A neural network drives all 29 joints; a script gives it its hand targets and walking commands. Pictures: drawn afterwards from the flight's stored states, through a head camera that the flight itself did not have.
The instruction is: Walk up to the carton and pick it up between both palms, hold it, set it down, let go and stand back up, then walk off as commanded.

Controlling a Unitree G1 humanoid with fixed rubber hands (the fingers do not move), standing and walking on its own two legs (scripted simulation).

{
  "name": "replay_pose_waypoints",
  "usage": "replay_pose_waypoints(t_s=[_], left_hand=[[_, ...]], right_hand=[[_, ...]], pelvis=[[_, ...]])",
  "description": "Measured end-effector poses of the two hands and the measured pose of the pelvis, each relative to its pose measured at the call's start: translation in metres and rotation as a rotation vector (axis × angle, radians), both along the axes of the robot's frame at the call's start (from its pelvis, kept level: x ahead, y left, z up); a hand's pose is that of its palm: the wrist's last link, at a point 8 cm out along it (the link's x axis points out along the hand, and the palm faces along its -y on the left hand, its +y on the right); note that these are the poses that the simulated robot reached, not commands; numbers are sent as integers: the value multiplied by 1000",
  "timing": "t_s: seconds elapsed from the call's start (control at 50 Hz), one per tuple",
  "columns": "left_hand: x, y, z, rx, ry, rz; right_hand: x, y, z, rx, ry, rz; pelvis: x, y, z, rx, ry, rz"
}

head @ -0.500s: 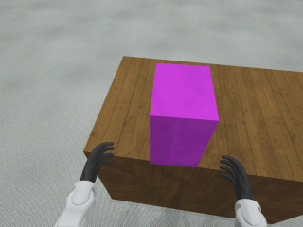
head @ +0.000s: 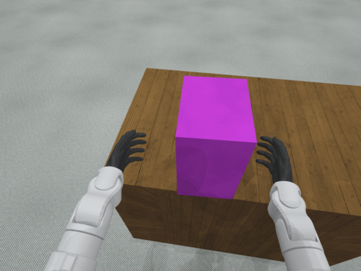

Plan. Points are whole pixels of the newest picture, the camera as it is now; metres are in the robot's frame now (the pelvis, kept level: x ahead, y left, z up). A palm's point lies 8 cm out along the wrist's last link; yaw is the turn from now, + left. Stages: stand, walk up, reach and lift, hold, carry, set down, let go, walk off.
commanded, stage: reach and lift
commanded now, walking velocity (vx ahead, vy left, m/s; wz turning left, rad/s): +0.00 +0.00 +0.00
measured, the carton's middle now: (209, 141) +0.43 -0.05 +0.00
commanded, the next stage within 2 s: none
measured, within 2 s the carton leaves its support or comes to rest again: neither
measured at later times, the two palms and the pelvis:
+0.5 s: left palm (119, 117) +0.38 +0.15 +0.14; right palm (273, 134) +0.36 -0.17 +0.11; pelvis -0.01 +0.00 +0.00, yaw +0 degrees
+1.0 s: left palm (125, 89) +0.42 +0.14 +0.18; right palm (271, 105) +0.40 -0.17 +0.15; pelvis -0.01 +0.00 +0.00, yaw +0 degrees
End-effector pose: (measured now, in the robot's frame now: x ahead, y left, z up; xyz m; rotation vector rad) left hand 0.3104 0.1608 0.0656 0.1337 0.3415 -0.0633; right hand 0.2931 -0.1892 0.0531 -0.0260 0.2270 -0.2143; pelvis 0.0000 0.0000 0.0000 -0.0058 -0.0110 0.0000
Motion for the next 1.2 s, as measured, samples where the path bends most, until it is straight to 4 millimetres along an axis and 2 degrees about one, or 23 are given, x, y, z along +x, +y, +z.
replay_pose_waypoints(t_s=[0.14,0.3,0.48,0.86,1.0,1.1,1.2], left_hand=[[18,3,28,3,-18,20],[42,-1,57,14,-33,27],[64,-7,76,21,-42,31],[103,-19,118,43,-80,54],[110,-19,116,42,-79,56],[111,-15,99,40,-63,62],[110,-11,74,35,-47,63]], right_hand=[[22,10,26,13,-37,8],[47,18,44,0,-16,22],[65,16,54,6,-6,17],[105,20,98,-5,-13,25],[112,21,99,-3,1,22],[110,17,88,-5,13,4],[108,10,80,-6,13,-12]], pelvis=[[-5,1,0,-1,-7,0],[-9,1,0,-1,-13,0],[-9,1,0,-1,-12,0],[-10,1,0,-1,-14,-1],[-10,1,0,-1,-13,-1],[-10,1,0,-2,-11,-1],[-9,2,0,-3,13,-1]])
